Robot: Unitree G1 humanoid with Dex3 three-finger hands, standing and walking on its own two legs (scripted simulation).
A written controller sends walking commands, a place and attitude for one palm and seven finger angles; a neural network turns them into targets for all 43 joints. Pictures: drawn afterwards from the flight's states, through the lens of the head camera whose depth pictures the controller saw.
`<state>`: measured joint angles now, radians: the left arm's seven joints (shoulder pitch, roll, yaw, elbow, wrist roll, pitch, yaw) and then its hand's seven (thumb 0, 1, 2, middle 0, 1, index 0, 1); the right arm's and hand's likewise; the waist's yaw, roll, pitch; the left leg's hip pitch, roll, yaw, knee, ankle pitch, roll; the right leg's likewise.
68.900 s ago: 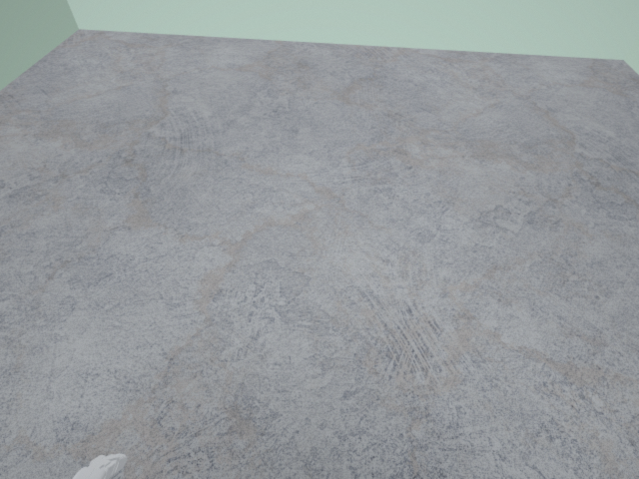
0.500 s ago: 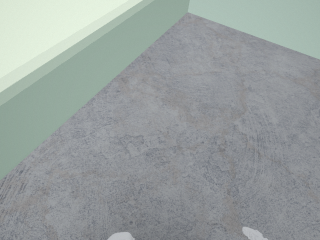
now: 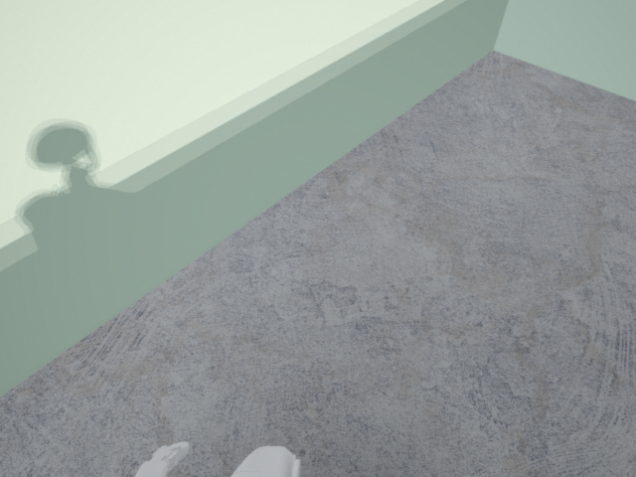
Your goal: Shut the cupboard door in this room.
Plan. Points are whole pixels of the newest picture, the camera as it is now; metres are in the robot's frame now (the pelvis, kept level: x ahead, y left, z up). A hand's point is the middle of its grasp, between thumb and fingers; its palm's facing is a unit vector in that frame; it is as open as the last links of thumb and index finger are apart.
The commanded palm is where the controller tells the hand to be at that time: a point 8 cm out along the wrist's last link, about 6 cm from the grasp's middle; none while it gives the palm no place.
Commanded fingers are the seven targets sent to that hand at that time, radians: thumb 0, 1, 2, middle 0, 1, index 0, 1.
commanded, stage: turn to face it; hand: left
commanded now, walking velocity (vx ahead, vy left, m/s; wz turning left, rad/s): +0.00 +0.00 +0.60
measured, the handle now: out of the picture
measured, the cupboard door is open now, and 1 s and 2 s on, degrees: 50 50 50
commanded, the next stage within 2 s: none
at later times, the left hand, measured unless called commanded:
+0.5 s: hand out of the picture +0.00 +0.27 -0.16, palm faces +0.34 -0.91 -0.26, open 7.4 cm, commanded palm none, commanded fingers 0.00 0.90 0.90 -0.20 -0.30 -0.20 -0.30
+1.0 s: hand out of the picture -0.01 +0.19 -0.14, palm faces +0.58 -0.77 -0.26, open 7.4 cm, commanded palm none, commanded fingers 0.00 0.90 0.90 -0.20 -0.30 -0.20 -0.30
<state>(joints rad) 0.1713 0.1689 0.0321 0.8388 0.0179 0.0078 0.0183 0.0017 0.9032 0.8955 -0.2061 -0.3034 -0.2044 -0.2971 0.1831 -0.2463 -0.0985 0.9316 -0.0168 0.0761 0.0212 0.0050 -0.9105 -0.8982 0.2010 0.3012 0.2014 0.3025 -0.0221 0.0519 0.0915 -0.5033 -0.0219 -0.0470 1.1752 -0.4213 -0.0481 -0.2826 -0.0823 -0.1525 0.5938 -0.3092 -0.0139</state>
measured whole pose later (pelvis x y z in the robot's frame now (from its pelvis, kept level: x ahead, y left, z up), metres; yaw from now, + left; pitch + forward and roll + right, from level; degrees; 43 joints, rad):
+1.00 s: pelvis +0.03 -0.01 +0.01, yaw +36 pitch +1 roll +2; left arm 0.21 0.17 0.03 0.86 0.02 0.00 0.02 0.00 0.90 0.90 -0.21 -0.30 -0.21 -0.30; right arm 0.20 -0.25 -0.10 0.96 -0.02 0.09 0.03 0.00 -0.91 -0.90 0.20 0.30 0.20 0.30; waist -0.02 0.02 0.09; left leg -0.47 0.03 -0.02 1.09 -0.38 -0.08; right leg -0.22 -0.12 -0.23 0.50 -0.28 -0.02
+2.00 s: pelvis +0.07 +0.01 +0.01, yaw +73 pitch +0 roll +3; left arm 0.21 0.18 0.04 0.87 0.02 0.01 0.02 0.00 0.90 0.90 -0.21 -0.30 -0.21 -0.30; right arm 0.19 -0.25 -0.09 0.96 -0.01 0.09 0.03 0.01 -0.91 -0.90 0.20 0.30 0.20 0.30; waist -0.01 0.01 0.10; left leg -0.43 0.03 0.01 0.96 -0.41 -0.08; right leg -0.22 -0.13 -0.25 0.52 -0.30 -0.03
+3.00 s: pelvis +0.06 +0.05 +0.02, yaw +98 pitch +1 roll +2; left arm 0.33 0.18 0.07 1.01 0.03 -0.03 0.01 0.00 0.91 0.90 -0.21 -0.30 -0.21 -0.30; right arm 0.22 -0.21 -0.07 1.02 -0.02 0.05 0.03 0.01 -0.91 -0.90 0.20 0.30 0.20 0.30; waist 0.06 -0.01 0.04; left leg -0.37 0.05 0.05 0.77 -0.39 -0.05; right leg -0.18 -0.13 -0.23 0.42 -0.25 0.00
